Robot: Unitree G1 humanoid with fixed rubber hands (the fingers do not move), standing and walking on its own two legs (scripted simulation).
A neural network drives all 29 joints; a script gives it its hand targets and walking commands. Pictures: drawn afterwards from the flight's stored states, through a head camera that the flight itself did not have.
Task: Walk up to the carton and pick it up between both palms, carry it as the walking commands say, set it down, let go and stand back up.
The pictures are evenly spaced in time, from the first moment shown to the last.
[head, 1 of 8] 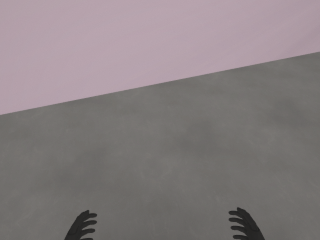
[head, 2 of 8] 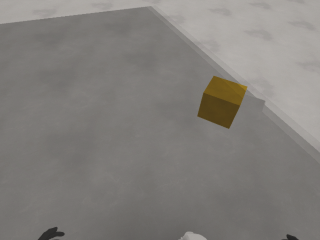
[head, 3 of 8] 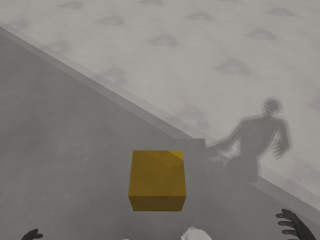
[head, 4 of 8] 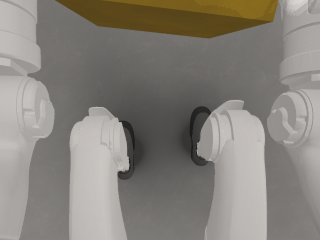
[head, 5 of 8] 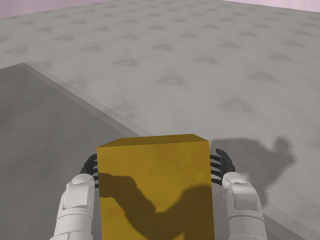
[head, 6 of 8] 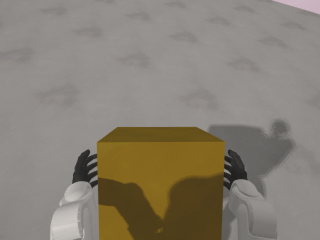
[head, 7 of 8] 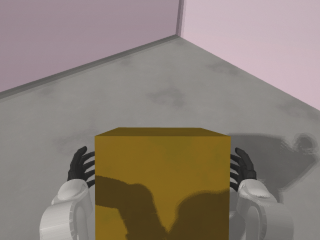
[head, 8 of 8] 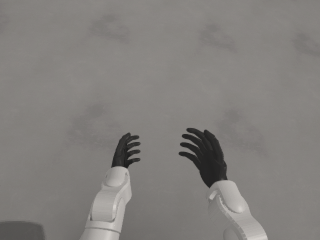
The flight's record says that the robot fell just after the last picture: yes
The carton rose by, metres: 0.65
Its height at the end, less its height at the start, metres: +0.04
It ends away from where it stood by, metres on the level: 3.63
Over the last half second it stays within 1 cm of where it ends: no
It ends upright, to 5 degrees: no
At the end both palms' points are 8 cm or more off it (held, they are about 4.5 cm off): yes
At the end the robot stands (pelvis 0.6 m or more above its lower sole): no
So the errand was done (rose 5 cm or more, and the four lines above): no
